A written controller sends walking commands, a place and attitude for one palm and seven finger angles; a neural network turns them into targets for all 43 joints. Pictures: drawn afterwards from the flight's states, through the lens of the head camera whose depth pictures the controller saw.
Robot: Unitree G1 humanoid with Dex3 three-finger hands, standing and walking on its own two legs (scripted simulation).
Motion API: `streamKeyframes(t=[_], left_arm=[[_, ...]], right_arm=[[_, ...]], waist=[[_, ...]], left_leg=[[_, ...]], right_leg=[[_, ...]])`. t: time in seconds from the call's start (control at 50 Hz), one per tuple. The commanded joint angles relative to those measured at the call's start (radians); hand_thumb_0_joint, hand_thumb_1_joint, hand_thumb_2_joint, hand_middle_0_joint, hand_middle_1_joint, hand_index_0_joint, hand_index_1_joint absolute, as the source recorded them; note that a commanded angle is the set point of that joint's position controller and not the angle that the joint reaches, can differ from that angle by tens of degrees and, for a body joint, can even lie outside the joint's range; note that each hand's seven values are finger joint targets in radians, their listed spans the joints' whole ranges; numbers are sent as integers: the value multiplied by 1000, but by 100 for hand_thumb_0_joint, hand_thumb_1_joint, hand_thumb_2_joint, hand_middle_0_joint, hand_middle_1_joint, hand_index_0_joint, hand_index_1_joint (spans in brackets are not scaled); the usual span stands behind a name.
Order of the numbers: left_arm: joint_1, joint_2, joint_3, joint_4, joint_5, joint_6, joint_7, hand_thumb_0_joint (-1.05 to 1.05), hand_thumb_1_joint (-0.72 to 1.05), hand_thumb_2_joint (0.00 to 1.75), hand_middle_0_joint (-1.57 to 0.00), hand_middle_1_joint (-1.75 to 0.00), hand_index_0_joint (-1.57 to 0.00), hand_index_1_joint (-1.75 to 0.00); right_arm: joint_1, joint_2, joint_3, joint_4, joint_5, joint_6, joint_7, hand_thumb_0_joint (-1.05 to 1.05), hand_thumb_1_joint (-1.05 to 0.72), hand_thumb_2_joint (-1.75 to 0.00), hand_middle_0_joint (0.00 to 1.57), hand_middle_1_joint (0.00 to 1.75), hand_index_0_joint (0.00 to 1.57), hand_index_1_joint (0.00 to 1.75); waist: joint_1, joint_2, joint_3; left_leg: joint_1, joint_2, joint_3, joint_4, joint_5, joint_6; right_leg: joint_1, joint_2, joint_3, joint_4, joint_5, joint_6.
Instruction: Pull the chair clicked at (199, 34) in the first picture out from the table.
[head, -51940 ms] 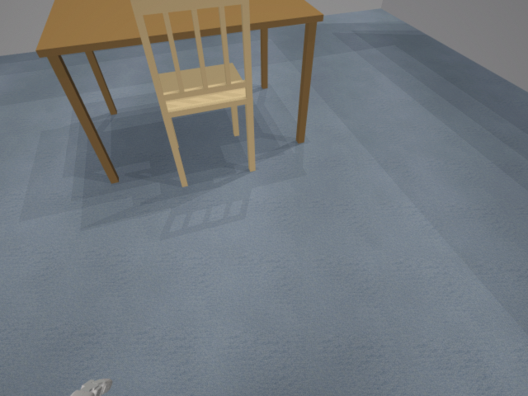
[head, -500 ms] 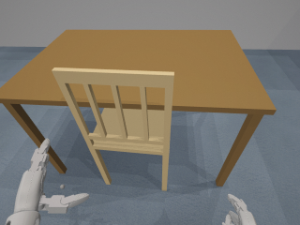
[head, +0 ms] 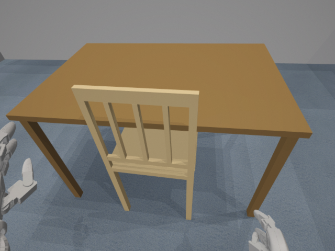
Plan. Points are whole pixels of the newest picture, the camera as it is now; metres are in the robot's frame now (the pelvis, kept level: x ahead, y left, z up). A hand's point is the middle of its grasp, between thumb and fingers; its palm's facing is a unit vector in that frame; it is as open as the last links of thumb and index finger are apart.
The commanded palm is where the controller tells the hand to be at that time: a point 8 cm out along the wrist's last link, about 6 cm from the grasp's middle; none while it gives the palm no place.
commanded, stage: draw the hand back to the body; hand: left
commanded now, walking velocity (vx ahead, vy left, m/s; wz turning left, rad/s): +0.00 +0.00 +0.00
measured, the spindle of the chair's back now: (141, 134) +0.55 +0.17 -0.07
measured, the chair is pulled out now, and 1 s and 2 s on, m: -0.10 -0.10 -0.10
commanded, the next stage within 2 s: step back with the hand held close in 0.26 s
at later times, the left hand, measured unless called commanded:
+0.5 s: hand (37, 188) +0.18 +0.26 +0.16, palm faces +0.43 -0.78 -0.46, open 7.4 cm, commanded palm +0.12 +0.30 +0.18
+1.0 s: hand (10, 225) +0.12 +0.27 +0.15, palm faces +0.36 -0.79 -0.50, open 7.4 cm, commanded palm +0.06 +0.31 +0.18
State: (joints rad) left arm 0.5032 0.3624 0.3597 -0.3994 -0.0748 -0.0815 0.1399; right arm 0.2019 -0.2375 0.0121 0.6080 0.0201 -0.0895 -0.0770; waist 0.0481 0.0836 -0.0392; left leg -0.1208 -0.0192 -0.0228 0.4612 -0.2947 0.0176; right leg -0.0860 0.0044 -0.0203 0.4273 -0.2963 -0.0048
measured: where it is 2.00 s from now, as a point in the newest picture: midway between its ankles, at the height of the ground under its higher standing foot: outside the picture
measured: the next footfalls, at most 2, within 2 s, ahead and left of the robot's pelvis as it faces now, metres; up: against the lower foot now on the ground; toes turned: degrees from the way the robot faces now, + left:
right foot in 1.52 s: -0.20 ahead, -0.11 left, +0.00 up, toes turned +8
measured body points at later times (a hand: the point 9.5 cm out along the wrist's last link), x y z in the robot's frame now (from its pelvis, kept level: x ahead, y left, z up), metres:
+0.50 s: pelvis -0.02 -0.01 +0.00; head -0.03 -0.03 +0.45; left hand +0.15 +0.30 +0.18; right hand +0.16 -0.24 -0.09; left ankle -0.03 +0.11 -0.74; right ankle -0.04 -0.12 -0.74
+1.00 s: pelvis -0.08 +0.01 +0.00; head -0.07 +0.03 +0.45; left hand +0.09 +0.31 +0.17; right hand +0.09 -0.23 -0.08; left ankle -0.03 +0.11 -0.74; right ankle -0.04 -0.12 -0.74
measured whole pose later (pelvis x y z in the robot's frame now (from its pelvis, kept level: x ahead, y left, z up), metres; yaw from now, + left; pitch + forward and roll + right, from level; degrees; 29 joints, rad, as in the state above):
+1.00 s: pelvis -0.08 +0.01 +0.00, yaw +0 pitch +0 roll -1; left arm 0.60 0.42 0.39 -0.49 -0.02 -0.20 0.15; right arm 0.18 -0.20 -0.01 0.57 0.00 -0.01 -0.08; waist -0.01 0.00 0.02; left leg -0.31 -0.02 -0.02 0.48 -0.17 0.04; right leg -0.26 0.00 -0.02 0.42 -0.16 0.02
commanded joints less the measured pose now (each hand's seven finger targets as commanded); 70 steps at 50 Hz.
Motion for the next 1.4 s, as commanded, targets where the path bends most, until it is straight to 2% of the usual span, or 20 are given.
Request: streamKeyframes(t=[0.0, 0.1, 0.14, 0.26, 0.32, 0.36, 0.38, 0.42, 0.46, 0.56, 0.62, 0.68, 0.8, 0.98, 1.06, 1.08, 1.2, 1.28, 1.34, 1.38], left_arm=[[-57, 144, 71, -140, -2, -54, -2, 0, 90, 90, -20, -30, -20, -30], [-87, 204, 108, -261, 5, -81, 9, 0, 90, 90, -20, -30, -20, -30], [-80, 222, 123, -259, 8, -77, 14, 0, 90, 90, -20, -30, -20, -30], [-72, 172, 103, -164, 3, -77, 8, 0, 90, 90, -20, -30, -20, -30], [-58, 156, 95, -128, 0, -82, 0, 0, 90, 90, -20, -30, -20, -30], [-112, 138, 51, -165, 0, -91, -8, 0, 90, 90, -20, -30, -20, -30], [-224, 299, 209, -225, 20, -143, 5, 0, 90, 90, -20, -30, -20, -30], [-62, 191, 125, -126, 29, -148, -8, 0, 90, 90, -20, -30, -20, -30], [-16, 190, 124, -171, 35, -165, -10, 0, 90, 90, -20, -30, -20, -30], [91, 211, 156, -252, 28, -172, 3, 0, 90, 90, -20, -30, -20, -30], [106, 229, 175, -287, 22, -171, 13, 0, 90, 90, -20, -30, -20, -30], [119, 227, 172, -290, 20, -165, 21, 0, 90, 90, -20, -30, -20, -30], [113, 216, 152, -272, 26, -161, 27, 0, 90, 90, -20, -30, -20, -30], [52, 225, 172, -312, 67, -200, 31, 0, 90, 90, -20, -30, -20, -30], [43, 225, 182, -324, 78, -214, 30, 0, 90, 90, -20, -30, -20, -30], [49, 228, 187, -326, 78, -217, 29, 0, 90, 90, -20, -30, -20, -30], [15, 229, 160, -345, 68, -241, 38, 0, 90, 90, -20, -30, -20, -30], [-3, 233, 158, -306, 63, -249, 53, 0, 90, 90, -20, -30, -20, -30], [4, 268, 195, -313, 63, -259, 58, 0, 90, 90, -20, -30, -20, -30], [34, 251, 206, -322, 68, -259, 51, 0, 90, 90, -20, -30, -20, -30]], right_arm=[[-118, -105, -48, -152, 0, -41, -2, 0, -90, -90, 20, 30, 20, 30], [-131, -95, -41, -159, -5, -68, -9, 0, -90, -90, 20, 30, 20, 30], [-136, -93, -37, -150, -4, -77, -11, 0, -90, -90, 20, 30, 20, 30], [-136, -92, -44, -130, -3, -79, -11, 0, -90, -90, 20, 30, 20, 30], [-132, -95, -52, -129, -4, -72, -8, 0, -90, -90, 20, 30, 20, 30], [-140, -99, -48, -140, -3, -75, -5, 0, -90, -90, 20, 30, 20, 30], [-115, -117, -56, -148, -1, -57, -4, 0, -90, -90, 20, 30, 20, 30], [-125, -105, -59, -126, -11, -37, 3, 0, -90, -90, 20, 30, 20, 30], [-121, -111, -63, -138, -20, -21, 3, 0, -90, -90, 20, 30, 20, 30], [-109, -107, -77, -157, -21, 18, -1, 0, -90, -90, 20, 30, 20, 30], [-105, -105, -85, -165, -17, 35, -5, 0, -90, -90, 20, 30, 20, 30], [-107, -102, -84, -165, -17, 45, -13, 0, -90, -90, 20, 30, 20, 30], [-112, -110, -85, -162, -18, 51, -16, 0, -90, -90, 20, 30, 20, 30], [-109, -132, -79, -184, -23, 17, -17, 0, -90, -90, 20, 30, 20, 30], [-93, -132, -82, -181, -28, -8, -16, 0, -90, -90, 20, 30, 20, 30], [-90, -127, -83, -178, -28, -14, -14, 0, -90, -90, 20, 30, 20, 30], [-62, -123, -91, -136, -39, -27, -6, 0, -90, -90, 20, 30, 20, 30], [-64, -110, -94, -112, -37, -18, -12, 0, -90, -90, 20, 30, 20, 30], [-65, -118, -97, -113, -34, -14, -17, 0, -90, -90, 20, 30, 20, 30], [-87, -126, -95, -137, -32, -19, -19, 0, -90, -90, 20, 30, 20, 30]], waist=[[-12, -77, -7], [2, 17, -89], [3, 32, -53], [-7, -30, 39], [-5, -73, 34], [-12, -57, 28], [-34, -58, 120], [-41, -113, 77], [-43, -52, 20], [-45, -41, -142], [-49, -66, -168], [-51, -33, -148], [-56, -31, -86], [-58, 55, 0], [-57, 62, -15], [-57, 28, -28], [-80, -83, -1], [-89, -99, -1], [-89, -7, -7], [-83, 94, -23]], left_leg=[[20, 27, 19, -67, 294, 9], [53, 19, 21, -74, 312, 8], [43, 18, 18, -78, 305, 2], [25, 20, 22, -88, 258, 4], [25, 22, 24, -92, 238, 9], [31, 17, 25, -95, 218, 11], [-56, 33, -3, -65, 150, 32], [-32, 31, -20, -39, 194, 31], [-30, 31, -15, -49, 249, 27], [-12, 52, -11, -47, 468, 18], [-26, 61, -14, -39, 532, 13], [-60, 69, -20, -52, 517, 12], [-165, 79, -41, -100, 322, 19], [-596, 136, -136, -241, -303, 78], [-643, 137, -146, -209, -359, 86], [-615, 126, -134, -175, -338, 82], [-256, 26, -38, 96, -132, 13], [-153, 27, -33, 125, -81, -3], [-234, 72, -99, -13, -153, 10], [-519, 166, -210, -236, -342, 63]], right_leg=[[-46, -5, -28, -76, 271, -11], [5, -12, -19, -73, 286, -17], [-3, -8, -20, -86, 276, -20], [-47, 0, -21, -115, 234, -15], [-49, 0, -22, -120, 213, -11], [-51, -2, -15, -130, 192, -8], [-136, -47, 75, -195, 194, 1], [-128, -65, 77, -193, 244, -4], [-93, -64, 54, -163, 299, -3], [5, -49, 21, -79, 455, 9], [18, -39, 12, -50, 501, 14], [6, -30, 9, -40, 466, 14], [-17, -9, 16, -51, 305, 17], [169, 42, 44, 80, 119, 23], [178, 50, 65, 104, 94, 21], [150, 42, 80, 83, 87, 20], [-296, -68, 161, -175, -130, -36], [-422, -77, 118, -199, -173, -34], [-348, -15, 68, -123, -178, -11], [-48, 83, 40, 100, -57, 20]])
